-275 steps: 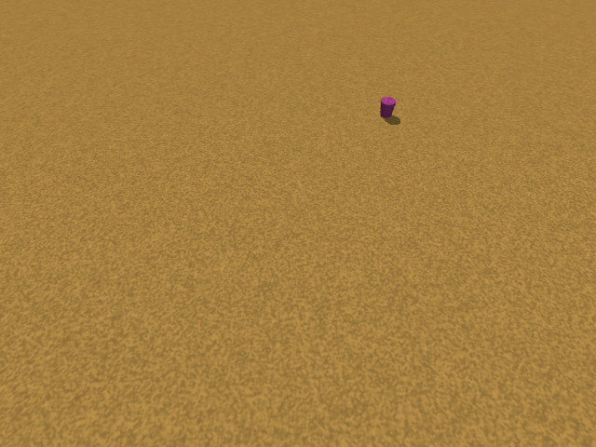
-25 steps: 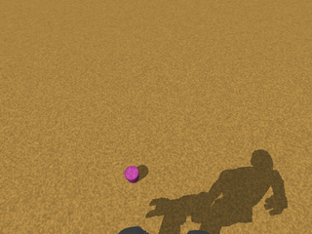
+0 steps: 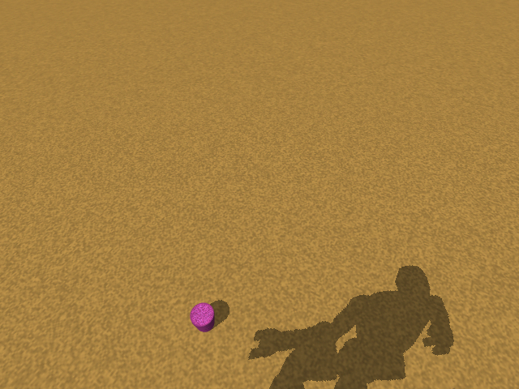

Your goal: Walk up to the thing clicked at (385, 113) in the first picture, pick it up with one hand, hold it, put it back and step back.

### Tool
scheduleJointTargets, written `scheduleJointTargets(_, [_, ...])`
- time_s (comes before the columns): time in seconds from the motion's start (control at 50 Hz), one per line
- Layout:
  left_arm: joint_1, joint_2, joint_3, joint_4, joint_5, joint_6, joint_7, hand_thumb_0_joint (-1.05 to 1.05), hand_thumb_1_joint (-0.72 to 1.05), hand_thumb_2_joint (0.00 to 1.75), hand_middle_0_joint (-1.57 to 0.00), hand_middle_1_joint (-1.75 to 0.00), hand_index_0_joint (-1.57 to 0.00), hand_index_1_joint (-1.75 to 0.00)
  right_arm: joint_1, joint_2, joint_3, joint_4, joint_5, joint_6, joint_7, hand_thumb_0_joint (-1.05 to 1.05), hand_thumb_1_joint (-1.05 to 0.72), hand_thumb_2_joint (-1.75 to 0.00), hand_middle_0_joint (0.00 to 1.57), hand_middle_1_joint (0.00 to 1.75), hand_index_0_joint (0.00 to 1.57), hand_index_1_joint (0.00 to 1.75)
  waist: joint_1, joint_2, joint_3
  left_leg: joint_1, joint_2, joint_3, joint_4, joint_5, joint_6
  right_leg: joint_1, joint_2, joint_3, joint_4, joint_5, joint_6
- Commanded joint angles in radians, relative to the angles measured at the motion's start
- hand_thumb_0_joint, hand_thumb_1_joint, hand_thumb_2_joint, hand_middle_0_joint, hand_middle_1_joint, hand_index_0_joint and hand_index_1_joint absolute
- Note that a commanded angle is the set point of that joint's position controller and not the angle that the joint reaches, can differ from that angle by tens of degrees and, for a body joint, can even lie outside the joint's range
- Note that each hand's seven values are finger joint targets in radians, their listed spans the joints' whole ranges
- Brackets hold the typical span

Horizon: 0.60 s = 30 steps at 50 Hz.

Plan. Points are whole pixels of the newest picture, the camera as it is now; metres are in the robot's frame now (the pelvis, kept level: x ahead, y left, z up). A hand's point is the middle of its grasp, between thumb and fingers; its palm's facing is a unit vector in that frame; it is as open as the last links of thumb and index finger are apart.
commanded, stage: walk up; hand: left
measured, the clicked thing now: (204, 319) +0.49 +0.24 -0.73
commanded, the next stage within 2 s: stand in 1.42 s
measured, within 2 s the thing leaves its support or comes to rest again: neither
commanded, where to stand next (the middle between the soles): +0.12 -0.02 m, yaw +5 degrees
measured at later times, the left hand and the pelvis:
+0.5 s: hand out of the picture +0.12 +0.23 -0.15, palm faces -0.03 -0.94 -0.35, open 7.4 cm; pelvis +0.03 -0.02 +0.01, yaw +0 degrees
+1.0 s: hand out of the picture +0.14 +0.24 -0.15, palm faces -0.04 -0.93 -0.36, open 7.4 cm; pelvis +0.05 -0.01 +0.01, yaw +0 degrees
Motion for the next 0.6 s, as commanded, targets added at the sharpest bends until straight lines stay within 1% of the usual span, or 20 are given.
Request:
scheduleJointTargets(0.0, [-0.069,0.228,0.04,-0.031,-0.002,-0.033,0.023,0.0,0.9,0.9,-0.2,-0.3,-0.2,-0.3,-0.088,-0.185,-0.038,-0.046,0.003,-0.034,-0.007,0.0,-0.9,-0.9,0.2,0.3,0.2,0.3,0.002,-0.063,-0.04,0.096,0.113,-0.182,-0.115,-0.07,-0.019,-0.078,-0.15,0.181,-0.15,0.158,-0.039])
scheduleJointTargets(0.02, [-0.082,0.227,0.038,-0.03,-0.002,-0.034,0.025,0.0,0.9,0.9,-0.2,-0.3,-0.2,-0.3,-0.084,-0.184,-0.037,-0.036,0.002,-0.034,-0.007,0.0,-0.9,-0.9,0.2,0.3,0.2,0.3,-0.004,-0.064,-0.048,0.109,0.113,-0.183,-0.12,-0.044,-0.019,-0.073,-0.153,0.182,-0.153,0.203,-0.036])
scheduleJointTargets(0.06, [-0.084,0.223,0.037,-0.019,-0.006,-0.035,0.027,0.0,0.9,0.9,-0.2,-0.3,-0.2,-0.3,-0.087,-0.182,-0.036,-0.021,0.004,-0.034,-0.007,0.0,-0.9,-0.9,0.2,0.3,0.2,0.3,0.001,-0.067,-0.061,0.132,0.117,-0.187,-0.126,-0.005,-0.018,-0.059,-0.154,0.178,-0.154,0.24,-0.03])
scheduleJointTargets(0.1, [-0.076,0.224,0.036,-0.009,-0.008,-0.035,0.03,0.0,0.9,0.9,-0.2,-0.3,-0.2,-0.3,-0.099,-0.185,-0.037,-0.009,0.004,-0.031,-0.007,0.0,-0.9,-0.9,0.2,0.3,0.2,0.3,0.007,-0.059,-0.062,0.146,0.121,-0.179,-0.133,0.012,-0.016,-0.049,-0.152,0.166,-0.16,0.262,-0.026])
scheduleJointTargets(0.14, [-0.085,0.222,0.036,-0.003,-0.006,-0.034,0.031,0.0,0.9,0.9,-0.2,-0.3,-0.2,-0.3,-0.093,-0.18,-0.04,0.002,0.003,-0.029,-0.008,0.0,-0.9,-0.9,0.2,0.3,0.2,0.3,0.0,-0.069,-0.067,0.155,0.119,-0.182,-0.137,0.033,-0.017,-0.042,-0.153,0.169,-0.167,0.278,-0.026])
scheduleJointTargets(0.16, [-0.076,0.22,0.036,0.001,-0.009,-0.034,0.032,0.0,0.9,0.9,-0.2,-0.3,-0.2,-0.3,-0.094,-0.179,-0.039,0.008,0.005,-0.029,-0.008,0.0,-0.9,-0.9,0.2,0.3,0.2,0.3,0.006,-0.055,-0.075,0.175,0.124,-0.183,-0.142,0.049,-0.018,-0.042,-0.155,0.169,-0.17,0.281,-0.024])
scheduleJointTargets(0.18, [-0.079,0.221,0.038,0.002,-0.007,-0.034,0.033,0.0,0.9,0.9,-0.2,-0.3,-0.2,-0.3,-0.093,-0.185,-0.042,0.012,0.003,-0.029,-0.008,0.0,-0.9,-0.9,0.2,0.3,0.2,0.3,0.002,-0.049,-0.094,0.181,0.128,-0.178,-0.137,0.075,-0.014,-0.019,-0.155,0.16,-0.166,0.315,-0.027])
scheduleJointTargets(0.22, [-0.075,0.22,0.038,0.004,-0.008,-0.033,0.035,0.0,0.9,0.9,-0.2,-0.3,-0.2,-0.3,-0.103,-0.178,-0.043,0.017,0.002,-0.027,-0.01,0.0,-0.9,-0.9,0.2,0.3,0.2,0.3,0.008,-0.046,-0.087,0.187,0.128,-0.173,-0.141,0.092,-0.015,-0.023,-0.155,0.155,-0.169,0.329,-0.024])
scheduleJointTargets(0.24, [-0.076,0.216,0.038,0.007,-0.008,-0.033,0.036,0.0,0.9,0.9,-0.2,-0.3,-0.2,-0.3,-0.099,-0.178,-0.044,0.02,0.003,-0.027,-0.011,0.0,-0.9,-0.9,0.2,0.3,0.2,0.3,0.005,-0.04,-0.104,0.204,0.132,-0.178,-0.141,0.122,-0.015,-0.013,-0.157,0.156,-0.167,0.356,-0.026])
scheduleJointTargets(0.26, [-0.076,0.213,0.039,0.01,-0.01,-0.032,0.036,0.0,0.9,0.9,-0.2,-0.3,-0.2,-0.3,-0.102,-0.174,-0.043,0.023,0.003,-0.027,-0.011,0.0,-0.9,-0.9,0.2,0.3,0.2,0.3,0.008,-0.035,-0.101,0.205,0.134,-0.178,-0.146,0.145,-0.017,-0.011,-0.156,0.15,-0.164,0.37,-0.023])
scheduleJointTargets(0.28, [-0.083,0.212,0.04,0.009,-0.009,-0.031,0.038,0.0,0.9,0.9,-0.2,-0.3,-0.2,-0.3,-0.099,-0.176,-0.047,0.026,0.004,-0.027,-0.012,0.0,-0.9,-0.9,0.2,0.3,0.2,0.3,0.003,-0.032,-0.108,0.207,0.138,-0.173,-0.143,0.17,-0.016,0.004,-0.153,0.139,-0.16,0.378,-0.024])
scheduleJointTargets(0.32, [-0.075,0.209,0.044,0.01,-0.011,-0.031,0.04,0.0,0.9,0.9,-0.2,-0.3,-0.2,-0.3,-0.098,-0.173,-0.048,0.029,0.005,-0.026,-0.014,0.0,-0.9,-0.9,0.2,0.3,0.2,0.3,0.007,-0.029,-0.125,0.228,0.143,-0.168,-0.134,0.241,-0.017,0.017,-0.153,0.13,-0.153,0.42,-0.023])
scheduleJointTargets(0.38, [-0.079,0.209,0.047,0.012,-0.008,-0.028,0.043,0.0,0.9,0.9,-0.2,-0.3,-0.2,-0.3,-0.115,-0.164,-0.051,0.024,0.004,-0.021,-0.015,0.0,-0.9,-0.9,0.2,0.3,0.2,0.3,0.006,-0.031,-0.104,0.218,0.141,-0.163,-0.133,0.23,-0.016,0.009,-0.15,0.123,-0.158,0.425,-0.019])
scheduleJointTargets(0.42, [-0.093,0.203,0.045,0.004,-0.008,-0.027,0.043,0.0,0.9,0.9,-0.2,-0.3,-0.2,-0.3,-0.112,-0.165,-0.05,0.027,0.004,-0.02,-0.016,0.0,-0.9,-0.9,0.2,0.3,0.2,0.3,0.004,-0.02,-0.104,0.217,0.142,-0.167,-0.143,0.238,-0.019,0.018,-0.155,0.132,-0.162,0.421,-0.022])
scheduleJointTargets(0.46, [-0.09,0.199,0.046,0.004,-0.008,-0.026,0.043,0.0,0.9,0.9,-0.2,-0.3,-0.2,-0.3,-0.117,-0.161,-0.052,0.026,0.003,-0.019,-0.016,0.0,-0.9,-0.9,0.2,0.3,0.2,0.3,0.004,-0.009,-0.092,0.215,0.141,-0.166,-0.151,0.218,-0.021,0.011,-0.151,0.128,-0.169,0.393,-0.019])
scheduleJointTargets(0.48, [-0.094,0.2,0.046,0.003,-0.007,-0.026,0.043,0.0,0.9,0.9,-0.2,-0.3,-0.2,-0.3,-0.116,-0.162,-0.052,0.029,0.003,-0.019,-0.017,0.0,-0.9,-0.9,0.2,0.3,0.2,0.3,0.001,-0.01,-0.103,0.218,0.144,-0.166,-0.148,0.233,-0.02,0.023,-0.151,0.126,-0.166,0.406,-0.021])
scheduleJointTargets(0.5, [-0.089,0.198,0.047,0.003,-0.008,-0.025,0.043,0.0,0.9,0.9,-0.2,-0.3,-0.2,-0.3,-0.123,-0.16,-0.052,0.027,0.003,-0.018,-0.017,0.0,-0.9,-0.9,0.2,0.3,0.2,0.3,0.006,-0.01,-0.095,0.221,0.144,-0.164,-0.151,0.226,-0.019,0.011,-0.148,0.124,-0.17,0.401,-0.018])
scheduleJointTargets(0.52, [-0.095,0.197,0.046,0.0,-0.006,-0.025,0.043,0.0,0.9,0.9,-0.2,-0.3,-0.2,-0.3,-0.128,-0.161,-0.052,0.024,0.002,-0.017,-0.016,0.0,-0.9,-0.9,0.2,0.3,0.2,0.3,0.004,-0.012,-0.083,0.208,0.141,-0.161,-0.157,0.2,-0.02,0.014,-0.148,0.122,-0.181,0.386,-0.015])
scheduleJointTargets(0.54, [-0.102,0.199,0.046,-0.003,-0.005,-0.026,0.043,0.0,0.9,0.9,-0.2,-0.3,-0.2,-0.3,-0.123,-0.158,-0.051,0.026,0.001,-0.018,-0.017,0.0,-0.9,-0.9,0.2,0.3,0.2,0.3,0.001,-0.016,-0.089,0.207,0.142,-0.167,-0.161,0.203,-0.023,0.023,-0.149,0.13,-0.178,0.388,-0.016])
scheduleJointTargets(0.58, [-0.083,0.202,0.05,-0.001,-0.005,-0.024,0.044,0.0,0.9,0.9,-0.2,-0.3,-0.2,-0.3,-0.133,-0.161,-0.053,0.019,0.0,-0.017,-0.015,0.0,-0.9,-0.9,0.2,0.3,0.2,0.3,0.007,-0.016,-0.104,0.23,0.148,-0.158,-0.149,0.236,-0.019,0.024,-0.144,0.113,-0.169,0.417,-0.013])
